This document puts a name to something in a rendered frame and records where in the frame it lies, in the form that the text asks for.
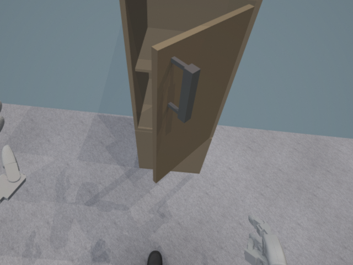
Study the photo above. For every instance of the cupboard door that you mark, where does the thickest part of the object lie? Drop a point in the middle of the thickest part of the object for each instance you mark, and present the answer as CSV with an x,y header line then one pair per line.
x,y
213,47

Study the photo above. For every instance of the right robot hand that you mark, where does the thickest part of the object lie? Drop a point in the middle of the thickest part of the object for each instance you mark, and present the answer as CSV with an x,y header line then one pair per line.
x,y
269,250

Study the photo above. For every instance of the handle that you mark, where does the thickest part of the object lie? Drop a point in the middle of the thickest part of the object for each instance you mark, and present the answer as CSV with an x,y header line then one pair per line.
x,y
188,89

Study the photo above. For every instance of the robot left foot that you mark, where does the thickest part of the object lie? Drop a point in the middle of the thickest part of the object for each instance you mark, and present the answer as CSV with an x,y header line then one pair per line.
x,y
155,258

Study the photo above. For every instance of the left robot hand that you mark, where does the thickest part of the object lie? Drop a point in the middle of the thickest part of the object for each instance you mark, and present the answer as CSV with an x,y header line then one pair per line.
x,y
11,182

